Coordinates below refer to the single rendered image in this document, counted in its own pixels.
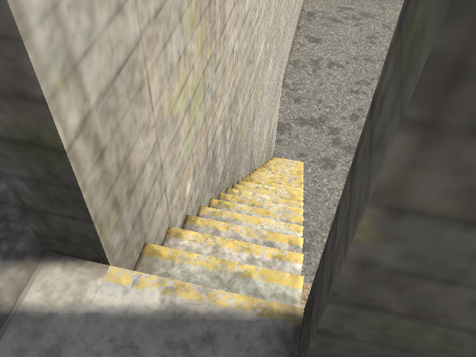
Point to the stairs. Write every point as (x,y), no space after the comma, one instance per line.
(248,241)

